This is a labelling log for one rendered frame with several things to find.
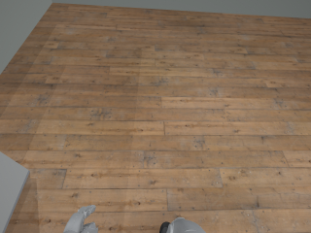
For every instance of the right robot foot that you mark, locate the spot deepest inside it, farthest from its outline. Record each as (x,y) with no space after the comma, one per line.
(164,227)

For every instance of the right robot thigh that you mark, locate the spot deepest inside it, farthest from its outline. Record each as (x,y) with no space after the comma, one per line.
(184,226)

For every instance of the robot left hand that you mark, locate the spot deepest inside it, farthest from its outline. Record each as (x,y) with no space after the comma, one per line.
(77,220)

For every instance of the fridge door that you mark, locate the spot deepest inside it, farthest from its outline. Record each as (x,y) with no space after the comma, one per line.
(12,176)

